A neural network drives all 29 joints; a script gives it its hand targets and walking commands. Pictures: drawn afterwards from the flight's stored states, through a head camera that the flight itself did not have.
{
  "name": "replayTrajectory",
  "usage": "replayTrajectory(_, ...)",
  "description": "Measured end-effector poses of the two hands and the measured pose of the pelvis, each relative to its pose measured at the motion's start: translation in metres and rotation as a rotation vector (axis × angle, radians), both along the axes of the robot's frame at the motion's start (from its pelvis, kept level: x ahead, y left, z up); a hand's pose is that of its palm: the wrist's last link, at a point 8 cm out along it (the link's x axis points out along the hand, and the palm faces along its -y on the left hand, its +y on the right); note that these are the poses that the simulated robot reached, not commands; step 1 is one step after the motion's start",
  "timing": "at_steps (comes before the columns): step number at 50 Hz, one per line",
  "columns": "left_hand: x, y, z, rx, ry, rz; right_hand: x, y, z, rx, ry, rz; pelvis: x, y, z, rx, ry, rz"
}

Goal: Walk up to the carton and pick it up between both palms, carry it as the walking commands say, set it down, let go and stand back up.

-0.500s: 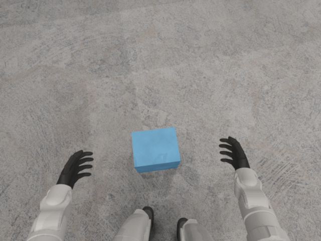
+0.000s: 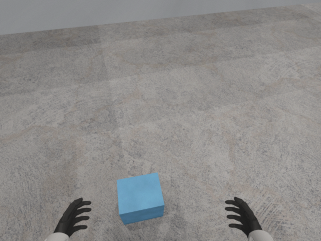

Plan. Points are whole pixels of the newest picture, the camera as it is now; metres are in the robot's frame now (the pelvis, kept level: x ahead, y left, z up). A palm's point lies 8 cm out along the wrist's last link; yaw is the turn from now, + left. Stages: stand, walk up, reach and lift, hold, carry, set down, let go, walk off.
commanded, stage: let go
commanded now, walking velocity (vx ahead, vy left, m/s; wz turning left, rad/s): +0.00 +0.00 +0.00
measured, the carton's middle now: (140, 198) +0.43 +0.09 -0.67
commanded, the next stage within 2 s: stand in 0.26 s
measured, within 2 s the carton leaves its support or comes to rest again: neither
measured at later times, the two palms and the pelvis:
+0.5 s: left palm out of the picture +0.14 +0.30 -0.09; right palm out of the picture +0.13 -0.27 -0.07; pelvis +0.00 +0.01 +0.00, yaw +0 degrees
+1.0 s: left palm out of the picture +0.13 +0.33 -0.10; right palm out of the picture +0.11 -0.26 -0.08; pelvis +0.01 +0.04 +0.00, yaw -2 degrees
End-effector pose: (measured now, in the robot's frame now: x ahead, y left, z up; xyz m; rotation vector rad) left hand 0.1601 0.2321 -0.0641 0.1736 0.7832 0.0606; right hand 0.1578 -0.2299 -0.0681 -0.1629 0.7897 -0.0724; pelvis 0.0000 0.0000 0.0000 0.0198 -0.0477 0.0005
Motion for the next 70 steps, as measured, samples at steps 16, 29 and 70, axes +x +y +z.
replayTrajectory(16, -0.013, 0.024, -0.006, 0.079, 0.023, 0.072, -0.009, -0.004, -0.006, -0.094, 0.032, 0.026, -0.006, 0.002, -0.003, -0.015, 0.003, 0.020)
replayTrajectory(29, -0.017, 0.073, -0.031, 0.158, 0.114, 0.051, -0.031, -0.045, -0.005, -0.257, 0.152, -0.070, 0.007, 0.020, -0.002, -0.025, 0.044, -0.010)
replayTrajectory(70, -0.062, 0.104, -0.040, 0.207, 0.287, 0.041, -0.075, -0.044, -0.019, -0.246, 0.304, -0.123, -0.004, 0.038, 0.006, -0.022, 0.010, -0.031)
